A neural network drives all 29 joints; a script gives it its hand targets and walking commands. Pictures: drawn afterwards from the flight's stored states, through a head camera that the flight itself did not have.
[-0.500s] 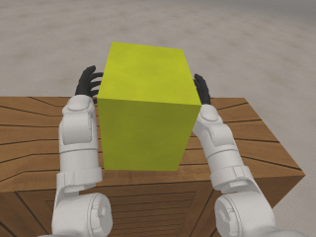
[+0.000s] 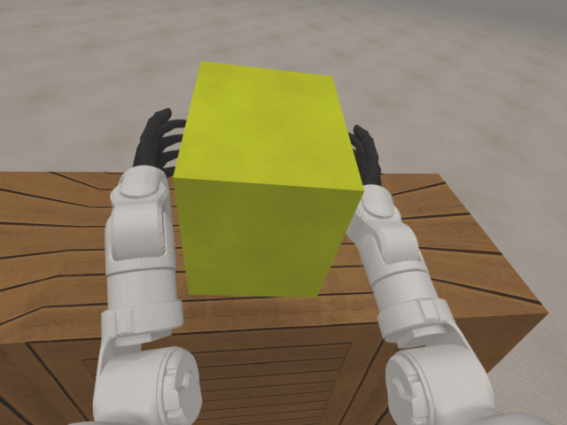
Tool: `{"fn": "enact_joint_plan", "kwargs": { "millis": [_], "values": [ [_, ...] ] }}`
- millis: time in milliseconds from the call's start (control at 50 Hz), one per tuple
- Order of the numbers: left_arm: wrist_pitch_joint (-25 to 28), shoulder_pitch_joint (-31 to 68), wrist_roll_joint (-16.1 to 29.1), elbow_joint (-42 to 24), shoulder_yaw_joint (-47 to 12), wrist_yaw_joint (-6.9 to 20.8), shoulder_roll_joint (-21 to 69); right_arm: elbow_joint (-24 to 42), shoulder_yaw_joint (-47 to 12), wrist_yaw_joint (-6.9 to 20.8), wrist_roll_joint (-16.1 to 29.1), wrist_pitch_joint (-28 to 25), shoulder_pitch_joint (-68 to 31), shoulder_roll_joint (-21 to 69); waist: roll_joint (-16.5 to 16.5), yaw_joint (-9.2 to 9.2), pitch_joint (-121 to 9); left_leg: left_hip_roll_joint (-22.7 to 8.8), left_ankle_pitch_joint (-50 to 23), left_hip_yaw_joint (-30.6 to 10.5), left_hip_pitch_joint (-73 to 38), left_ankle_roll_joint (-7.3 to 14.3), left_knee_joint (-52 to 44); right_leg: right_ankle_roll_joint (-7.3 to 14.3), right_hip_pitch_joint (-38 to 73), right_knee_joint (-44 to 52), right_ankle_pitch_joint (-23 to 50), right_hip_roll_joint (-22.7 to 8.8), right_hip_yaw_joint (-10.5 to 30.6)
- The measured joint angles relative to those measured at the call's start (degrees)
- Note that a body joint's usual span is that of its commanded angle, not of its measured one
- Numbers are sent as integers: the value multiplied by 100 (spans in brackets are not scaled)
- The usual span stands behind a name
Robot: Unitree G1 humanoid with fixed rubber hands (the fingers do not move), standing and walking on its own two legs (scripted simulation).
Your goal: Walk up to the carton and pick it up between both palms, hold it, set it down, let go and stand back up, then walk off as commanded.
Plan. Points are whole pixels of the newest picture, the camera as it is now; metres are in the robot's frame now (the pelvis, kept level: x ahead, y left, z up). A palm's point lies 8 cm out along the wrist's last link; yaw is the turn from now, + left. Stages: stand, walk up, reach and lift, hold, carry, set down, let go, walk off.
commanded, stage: set down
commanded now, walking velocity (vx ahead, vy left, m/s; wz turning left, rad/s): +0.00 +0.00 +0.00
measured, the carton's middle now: (261, 184) +0.39 +0.02 +0.18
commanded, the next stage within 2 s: none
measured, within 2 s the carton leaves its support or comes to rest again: neither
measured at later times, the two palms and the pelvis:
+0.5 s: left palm (175, 187) +0.41 +0.14 +0.16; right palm (356, 197) +0.40 -0.13 +0.15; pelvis +0.04 -0.01 +0.00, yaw +0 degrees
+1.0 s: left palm (181, 204) +0.41 +0.14 +0.13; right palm (356, 215) +0.40 -0.14 +0.12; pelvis +0.04 +0.00 +0.00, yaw +0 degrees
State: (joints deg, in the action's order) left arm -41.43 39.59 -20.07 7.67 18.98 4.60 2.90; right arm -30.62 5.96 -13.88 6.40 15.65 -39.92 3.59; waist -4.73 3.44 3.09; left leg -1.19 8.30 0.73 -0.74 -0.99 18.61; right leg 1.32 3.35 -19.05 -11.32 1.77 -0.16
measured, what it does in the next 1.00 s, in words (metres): stands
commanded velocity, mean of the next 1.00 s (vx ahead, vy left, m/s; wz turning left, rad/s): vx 0.00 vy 0.00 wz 0.00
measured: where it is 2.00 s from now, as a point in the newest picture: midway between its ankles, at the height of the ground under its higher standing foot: outside the picture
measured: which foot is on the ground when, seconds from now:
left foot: down 0.00-1.00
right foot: down 0.00-1.00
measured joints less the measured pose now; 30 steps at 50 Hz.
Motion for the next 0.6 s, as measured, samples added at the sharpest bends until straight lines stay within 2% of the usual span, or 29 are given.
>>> {"fn": "enact_joint_plan", "kwargs": {
  "millis": [140, 200, 320, 400, 600],
  "values": [
    [557, -2, -197, 298, 2, 158, 1, -351, 232, 188, -461, -845, 1, 84, 1, 1, 2, 14, 33, 2, -18, 0, -43, 0, -1, 0, -59, -14, 0],
    [612, -3, -276, 518, 2, 198, 1, -577, 300, 223, -517, -1056, 3, 84, 0, 1, 61, 30, 33, 4, -43, 0, -102, 0, -1, 0, -93, -30, 0],
    [984, -74, -278, 546, 1, 200, 17, -647, 302, 224, -518, -1464, 35, 85, 0, 0, 306, 33, 78, 6, -61, 0, -142, 0, -1, 1, -160, -33, 0],
    [1222, -314, -278, 503, -61, 172, 57, -648, 222, 225, -518, -1670, 199, 85, 0, 0, 315, 33, 143, 7, -79, 0, -153, 0, 15, 7, -224, -33, 0],
    [1313, -908, -191, 125, -329, 70, 56, -445, -147, 163, -397, -1851, 657, 59, 0, 0, 322, 33, 235, 8, -129, -9, -147, -3, 66, 7, -283, -33, 0]
  ]
}}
